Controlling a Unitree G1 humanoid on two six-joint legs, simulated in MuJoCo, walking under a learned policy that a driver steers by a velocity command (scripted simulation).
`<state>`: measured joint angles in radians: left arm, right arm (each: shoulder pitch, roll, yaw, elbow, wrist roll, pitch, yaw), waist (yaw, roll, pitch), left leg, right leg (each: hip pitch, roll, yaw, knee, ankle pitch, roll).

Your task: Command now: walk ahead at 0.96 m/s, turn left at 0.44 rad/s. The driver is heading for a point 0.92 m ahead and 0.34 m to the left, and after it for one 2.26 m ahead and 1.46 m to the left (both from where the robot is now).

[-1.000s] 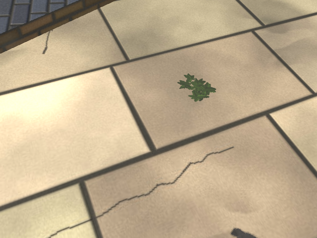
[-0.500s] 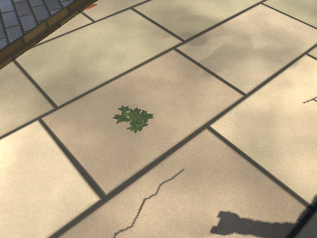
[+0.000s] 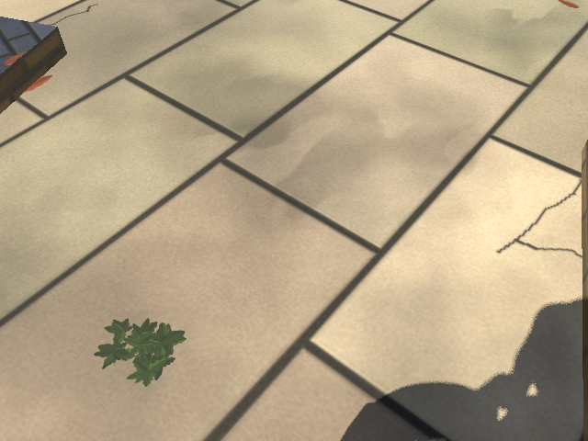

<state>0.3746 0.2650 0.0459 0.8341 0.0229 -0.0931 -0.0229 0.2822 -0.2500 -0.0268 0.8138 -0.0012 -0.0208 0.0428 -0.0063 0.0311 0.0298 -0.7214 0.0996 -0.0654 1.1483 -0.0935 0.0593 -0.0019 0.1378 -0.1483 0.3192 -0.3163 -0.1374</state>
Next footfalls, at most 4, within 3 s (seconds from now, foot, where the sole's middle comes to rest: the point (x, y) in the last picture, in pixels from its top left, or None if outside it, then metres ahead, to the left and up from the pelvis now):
0.22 left None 0.37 0.03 -0.77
0.60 right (341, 324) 0.81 -0.08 -0.77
1.04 left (187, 270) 0.99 0.34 -0.77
1.48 right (145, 203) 1.25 0.50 -0.77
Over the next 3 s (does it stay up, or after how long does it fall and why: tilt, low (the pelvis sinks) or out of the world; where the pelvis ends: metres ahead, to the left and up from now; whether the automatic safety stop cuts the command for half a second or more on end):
stays up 0.89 0.47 -0.01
